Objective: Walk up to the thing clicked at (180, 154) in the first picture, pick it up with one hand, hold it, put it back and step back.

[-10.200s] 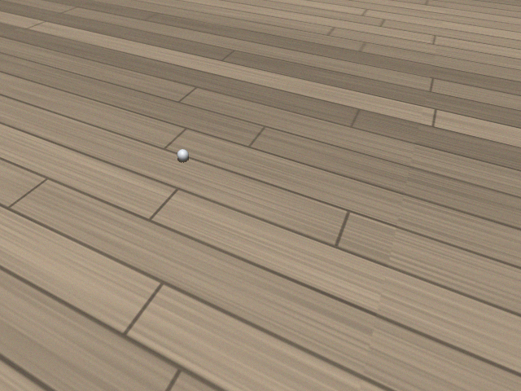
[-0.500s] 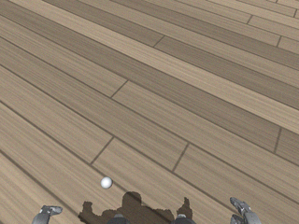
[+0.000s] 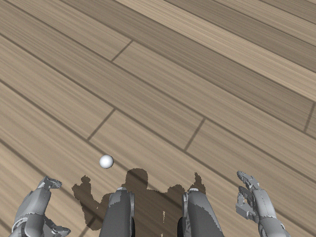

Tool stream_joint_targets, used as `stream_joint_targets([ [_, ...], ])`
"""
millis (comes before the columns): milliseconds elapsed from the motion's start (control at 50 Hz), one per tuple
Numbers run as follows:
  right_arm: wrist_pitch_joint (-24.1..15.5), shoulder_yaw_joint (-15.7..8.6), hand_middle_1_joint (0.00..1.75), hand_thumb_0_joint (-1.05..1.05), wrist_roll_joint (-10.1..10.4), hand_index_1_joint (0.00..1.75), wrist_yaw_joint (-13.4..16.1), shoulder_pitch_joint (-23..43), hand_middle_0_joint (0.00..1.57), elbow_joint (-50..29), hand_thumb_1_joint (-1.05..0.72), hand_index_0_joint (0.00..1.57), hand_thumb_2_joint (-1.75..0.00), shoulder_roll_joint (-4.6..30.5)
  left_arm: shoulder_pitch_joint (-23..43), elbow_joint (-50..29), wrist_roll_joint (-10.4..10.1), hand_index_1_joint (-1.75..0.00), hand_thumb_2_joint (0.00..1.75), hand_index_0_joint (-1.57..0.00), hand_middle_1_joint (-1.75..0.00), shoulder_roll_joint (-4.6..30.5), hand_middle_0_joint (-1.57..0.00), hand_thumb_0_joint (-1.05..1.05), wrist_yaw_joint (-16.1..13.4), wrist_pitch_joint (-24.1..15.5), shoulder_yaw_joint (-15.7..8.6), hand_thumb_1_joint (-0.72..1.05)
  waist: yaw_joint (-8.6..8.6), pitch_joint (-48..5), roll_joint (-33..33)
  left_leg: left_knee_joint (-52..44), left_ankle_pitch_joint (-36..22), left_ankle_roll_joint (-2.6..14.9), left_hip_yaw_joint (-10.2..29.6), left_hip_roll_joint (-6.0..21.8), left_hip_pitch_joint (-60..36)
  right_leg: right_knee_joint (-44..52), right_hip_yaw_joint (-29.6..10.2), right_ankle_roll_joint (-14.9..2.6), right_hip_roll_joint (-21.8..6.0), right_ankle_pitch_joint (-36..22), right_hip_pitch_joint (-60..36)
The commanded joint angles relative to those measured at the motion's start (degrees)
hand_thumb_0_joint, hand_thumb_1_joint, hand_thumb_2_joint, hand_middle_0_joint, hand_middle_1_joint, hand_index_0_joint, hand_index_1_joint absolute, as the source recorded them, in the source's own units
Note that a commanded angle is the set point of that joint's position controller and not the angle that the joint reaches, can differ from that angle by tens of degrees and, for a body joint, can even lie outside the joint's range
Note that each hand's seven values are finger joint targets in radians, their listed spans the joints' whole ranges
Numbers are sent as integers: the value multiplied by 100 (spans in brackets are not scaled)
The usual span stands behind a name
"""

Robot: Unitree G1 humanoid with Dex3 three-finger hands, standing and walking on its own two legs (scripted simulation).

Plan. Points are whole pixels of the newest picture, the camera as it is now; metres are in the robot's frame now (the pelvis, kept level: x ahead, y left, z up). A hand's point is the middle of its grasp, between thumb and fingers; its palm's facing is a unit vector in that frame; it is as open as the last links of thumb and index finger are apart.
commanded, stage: rise first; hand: left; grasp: from above
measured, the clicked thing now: (106, 161) +0.43 +0.24 -0.55
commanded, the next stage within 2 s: approach in 1.74 s
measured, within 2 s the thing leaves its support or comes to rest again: neither
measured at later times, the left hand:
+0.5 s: hand (76, 181) +0.30 +0.30 -0.32, palm faces -0.47 -0.22 -0.85, open 14.1 cm
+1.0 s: hand (83, 171) +0.35 +0.30 -0.39, palm faces -0.47 -0.03 -0.88, open 14.2 cm
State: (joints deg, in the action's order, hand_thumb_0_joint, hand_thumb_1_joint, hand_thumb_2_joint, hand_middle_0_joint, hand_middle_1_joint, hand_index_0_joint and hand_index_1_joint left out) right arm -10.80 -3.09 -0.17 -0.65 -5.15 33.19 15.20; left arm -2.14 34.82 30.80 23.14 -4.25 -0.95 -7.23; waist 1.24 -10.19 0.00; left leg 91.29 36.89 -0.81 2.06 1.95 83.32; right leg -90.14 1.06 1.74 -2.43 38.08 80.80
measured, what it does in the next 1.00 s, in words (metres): lowers itself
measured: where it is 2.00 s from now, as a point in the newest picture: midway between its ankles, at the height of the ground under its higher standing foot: outside the picture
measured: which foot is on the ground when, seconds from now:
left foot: down 0.00-1.00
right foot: down 0.00-1.00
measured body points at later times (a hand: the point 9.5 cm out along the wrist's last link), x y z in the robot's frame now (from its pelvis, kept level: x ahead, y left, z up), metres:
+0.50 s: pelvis -0.06 +0.00 -0.18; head +0.15 +0.02 +0.22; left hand +0.32 +0.31 -0.27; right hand +0.05 -0.28 -0.31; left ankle +0.04 +0.12 -0.55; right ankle +0.03 -0.14 -0.55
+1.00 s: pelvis -0.06 +0.01 -0.23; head +0.16 +0.05 +0.16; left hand +0.37 +0.30 -0.34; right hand +0.02 -0.28 -0.35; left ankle +0.04 +0.12 -0.55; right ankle +0.03 -0.14 -0.55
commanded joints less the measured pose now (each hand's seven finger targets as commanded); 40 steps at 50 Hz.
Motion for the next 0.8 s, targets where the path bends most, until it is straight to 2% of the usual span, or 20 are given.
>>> stream_joint_targets([
  [0, -180, -395, 30, 0, 44, 30, -8, -254, 20, -308, -89, 20, -90, 1010, 762, -425, 578, -109, 100, -7, -108, 1487, -7, 0, -405, -524, -540, -57, -23, -2664, -631, -332, -2056, 96, 43, -129, -1383, 81, 110, -304, 226, -1824, -56],
  [20, -150, -405, 30, 0, 45, 30, -28, -266, 20, -254, -89, 20, -90, 1021, 854, -278, 695, -108, 100, -6, -108, 1599, -6, 0, -460, -543, -605, -57, -104, -2810, -696, -156, -2230, 106, 17, -132, -1334, -64, 104, -304, 227, -1944, 53],
  [80, -55, -453, 30, 0, 28, 30, -94, -383, 20, -79, -91, 20, -90, 1043, 1408, 66, 1009, -108, 101, -7, -108, 1575, -7, 0, -568, -595, -471, -59, -77, -3098, -477, 312, -2242, 140, -53, -158, -844, -349, 138, -295, 252, -2019, 203],
  [100, -42, -478, 30, 0, 17, 30, -113, -391, 20, -45, -91, 20, -90, 1047, 1668, 83, 1076, -108, 101, -7, -108, 1610, -7, 0, -577, -624, -442, -58, -77, -3207, -481, 436, -2122, 139, -60, -150, -741, -432, 148, -297, 258, -1912, 337],
  [140, -4, -527, 30, 0, -15, 30, -134, -441, 20, 48, -90, 20, -90, 1115, 2160, 245, 1268, -108, 102, -7, -107, 1912, -7, 0, -597, -687, -546, -57, -78, -3329, -472, 680, -1816, 141, -55, -134, -461, -611, 169, -295, 259, -1653, 590],
  [160, 16, -529, 30, 0, -34, 30, -150, -440, 20, 66, -89, 20, -90, 1108, 2400, 343, 1327, -107, 104, -6, -106, 1888, -7, 0, -587, -742, -479, -58, -24, -3337, -373, 790, -1509, 150, -42, -137, -239, -687, 192, -293, 264, -1424, 698],
  [180, 36, -539, 30, 0, -38, 30, -148, -457, 20, 97, -87, 20, -90, 1118, 2552, 451, 1430, -106, 103, -6, -106, 2102, -7, 0, -599, -798, -581, -55, -93, -3295, -321, 856, -1204, 152, -70, -139, -4, -738, 197, -294, 263, -1199, 743],
  [220, 88, -544, 30, 0, -54, 30, -160, -521, 20, 154, -88, 20, -90, 1110, 2880, 558, 1626, -105, 104, -6, -104, 2164, -7, 0, -626, -905, -532, -56, -57, -3482, -238, 1097, -976, 182, -146, -156, 310, -835, 191, -279, 279, -1031, 734],
  [240, 122, -550, 30, 0, -61, 30, -163, -501, 20, 169, -88, 20, -90, 1138, 2939, 605, 1699, -106, 104, -6, -105, 2417, -7, 0, -650, -946, -671, -56, -139, -3569, -187, 1159, -867, 197, -147, -152, 376, -879, 203, -280, 290, -905, 749],
  [280, 180, -538, 30, 0, -92, 30, -171, -569, 20, 226, -87, 20, -90, 1125, 3407, 634, 1858, -105, 105, -5, -104, 2408, -6, 0, -682, -1067, -555, -56, -51, -3622, -293, 1345, -734, 205, -179, -157, 572, -1018, 202, -280, 292, -785, 910],
  [380, 319, -499, 30, 0, -158, 30, -191, -683, 20, 375, -87, 20, -90, 1166, 4053, 1164, 2299, -106, 106, -4, -105, 2710, -5, 0, -846, -1258, -537, -57, 57, -3377, -338, 1650, -252, 229, -147, -170, 1012, -1298, 303, -309, 338, -276, 1458],
  [420, 389, -479, 30, 0, -188, 30, -213, -701, 20, 420, -87, 20, -90, 1168, 4132, 1416, 2452, -105, 105, -5, -105, 2693, -5, 0, -929, -1312, -484, -55, 69, -3198, -330, 1726, -45, 237, -115, -182, 1168, -1410, 353, -321, 352, -61, 1718],
  [460, 469, -435, 30, 0, -219, 30, -238, -724, 20, 464, -88, 20, -90, 1182, 4348, 1593, 2635, -104, 106, -4, -103, 2791, -5, 0, -1037, -1351, -490, -57, 97, -3100, -460, 1802, -13, 231, -104, -189, 1222, -1547, 391, -337, 357, -52, 1912],
  [480, 505, -418, 30, 0, -242, 30, -251, -729, 20, 489, -88, 20, -90, 1192, 4477, 1686, 2725, -104, 105, -5, -103, 2764, -5, 0, -1081, -1371, -388, -56, 170, -3041, -504, 1824, 73, 231, -68, -187, 1286, -1629, 431, -345, 364, 10, 2035],
  [520, 562, -392, 30, 0, -276, 30, -274, -755, 20, 539, -89, 20, -90, 1221, 4815, 1673, 2886, -102, 105, -5, -101, 2819, -6, 0, -1202, -1408, -342, -56, 219, -3042, -772, 1865, 154, 211, -2, -179, 1192, -1802, 485, -367, 357, 10, 2307],
  [560, 613, -373, 30, 0, -309, 30, -299, -799, 20, 581, -89, 20, -90, 1249, 4872, 1992, 3051, -101, 105, -5, -100, 2896, -6, 0, -1321, -1402, -380, -57, 233, -2975, -842, 1902, 127, 196, 59, -175, 1186, -1968, 553, -377, 356, -54, 2502],
  [600, 645, -356, 30, 0, -333, 30, -320, -802, 20, 611, -89, 20, -90, 1266, 4992, 2148, 3175, -99, 106, -5, -98, 2866, -6, 0, -1415, -1411, -283, -57, 291, -2927, -882, 1933, 230, 194, 83, -185, 1278, -2058, 589, -384, 361, -3, 2640],
  [680, 692, -303, 30, 0, -412, 30, -367, -818, 20, 721, -89, 20, -90, 1292, 5223, 2494, 3466, -98, 106, -5, -97, 2994, -6, 0, -1579, -1389, -268, -57, 314, -2898, -1068, 2138, 30, 177, 62, -201, 1292, -2257, 605, -402, 355, -176, 2862],
  [700, 694, -300, 30, 0, -427, 30, -384, -840, 20, 729, -89, 20, -90, 1314, 5461, 2398, 3525, -98, 105, -5, -97, 3057, -6, 0, -1612, -1401, -273, -57, 339, -2966, -1182, 2174, -36, 169, 73, -190, 1226, -2310, 613, -401, 346, -240, 2944],
  [780, 713, -264, 30, 0, -496, 30, -429, -871, 20, 797, -89, 20, -90, 1289, 5597, 2707, 3724, -98, 104, -5, -97, 2984, -6, 0, -1747, -1412, -166, -56, 442, -2907, -1206, 2387, -145, 183, 21, -210, 1392, -2398, 623, -390, 354, -349, 2995],
])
